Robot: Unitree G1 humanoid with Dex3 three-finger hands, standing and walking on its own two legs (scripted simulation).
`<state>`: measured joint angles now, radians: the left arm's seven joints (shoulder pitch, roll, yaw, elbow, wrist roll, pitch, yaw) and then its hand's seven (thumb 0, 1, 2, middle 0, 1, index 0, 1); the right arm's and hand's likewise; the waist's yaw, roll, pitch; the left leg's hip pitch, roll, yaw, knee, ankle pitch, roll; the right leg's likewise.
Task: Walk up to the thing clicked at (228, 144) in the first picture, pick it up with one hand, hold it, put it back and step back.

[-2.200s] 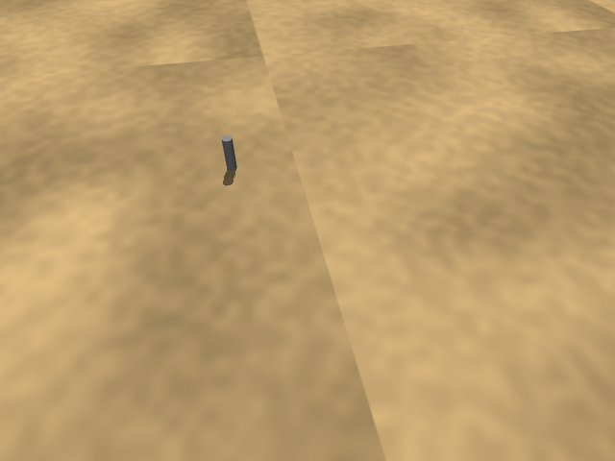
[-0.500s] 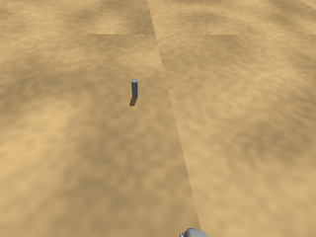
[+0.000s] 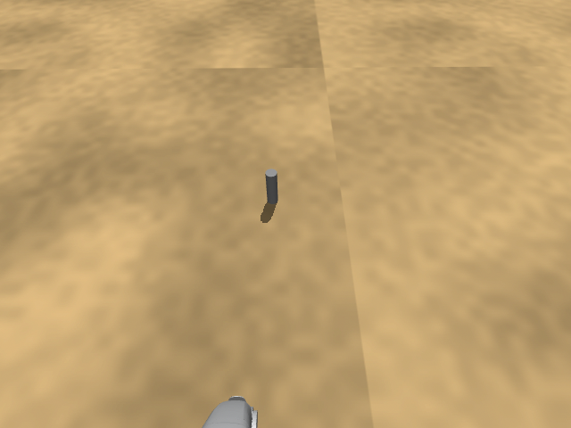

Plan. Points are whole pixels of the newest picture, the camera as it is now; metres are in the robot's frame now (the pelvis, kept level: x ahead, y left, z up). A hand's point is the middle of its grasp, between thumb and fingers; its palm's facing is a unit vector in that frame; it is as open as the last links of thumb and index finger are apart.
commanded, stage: walk up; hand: left
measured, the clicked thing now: (271, 187) +1.19 +0.16 -0.68
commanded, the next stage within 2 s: none
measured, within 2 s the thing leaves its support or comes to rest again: neither
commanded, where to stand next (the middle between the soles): +0.85 -0.04 m, yaw -1 degrees
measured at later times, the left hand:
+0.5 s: hand (155, 307) +0.33 +0.28 -0.14, palm faces -0.12 -0.93 -0.35, open 7.4 cm
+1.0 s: hand (188, 243) +0.49 +0.26 -0.16, palm faces -0.04 -0.94 -0.35, open 7.4 cm
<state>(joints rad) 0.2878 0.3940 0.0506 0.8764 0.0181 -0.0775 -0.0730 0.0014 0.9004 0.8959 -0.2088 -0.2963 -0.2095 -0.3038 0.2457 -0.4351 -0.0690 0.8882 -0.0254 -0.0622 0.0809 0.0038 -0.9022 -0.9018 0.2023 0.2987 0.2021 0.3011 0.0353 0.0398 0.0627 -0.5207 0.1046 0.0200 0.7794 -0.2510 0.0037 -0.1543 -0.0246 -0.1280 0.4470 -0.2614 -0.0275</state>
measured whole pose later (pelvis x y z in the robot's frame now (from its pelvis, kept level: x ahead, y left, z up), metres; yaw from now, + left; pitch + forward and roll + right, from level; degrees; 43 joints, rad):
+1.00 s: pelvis +0.45 -0.01 -0.02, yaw -1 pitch -2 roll -1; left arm 0.35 0.44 0.04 0.85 0.02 -0.06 -0.06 0.00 0.90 0.90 -0.21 -0.30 -0.21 -0.30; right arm 0.26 -0.42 -0.07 0.88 -0.03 -0.07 0.07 0.00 -0.90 -0.90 0.20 0.30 0.20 0.30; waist 0.04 -0.01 0.05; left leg -0.40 0.06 0.07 0.58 -0.15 0.02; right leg -0.15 -0.06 -0.10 0.62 -0.43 -0.01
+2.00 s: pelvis +0.75 -0.03 -0.01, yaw -1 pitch -3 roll +0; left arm 0.30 0.43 0.02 0.90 0.00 -0.03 -0.01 0.00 0.90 0.90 -0.21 -0.30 -0.21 -0.30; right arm 0.23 -0.39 -0.04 0.85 -0.01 -0.05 0.03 0.00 -0.90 -0.90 0.20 0.30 0.20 0.30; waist 0.01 -0.04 0.09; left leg -0.32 0.04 0.08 0.59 -0.22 0.03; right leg -0.42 -0.06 -0.02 0.95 -0.43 -0.02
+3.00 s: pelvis +0.80 -0.04 +0.01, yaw -2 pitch -2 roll +0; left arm 0.08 0.35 0.01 1.20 0.00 0.00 -0.01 0.00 0.90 0.90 -0.21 -0.30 -0.21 -0.30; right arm 0.06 -0.35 -0.01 1.18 -0.01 -0.01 0.01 0.00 -0.90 -0.90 0.20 0.30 0.20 0.30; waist 0.01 0.00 0.05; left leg -0.12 0.03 0.06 0.32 -0.17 -0.01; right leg -0.14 -0.04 -0.04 0.31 -0.13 0.03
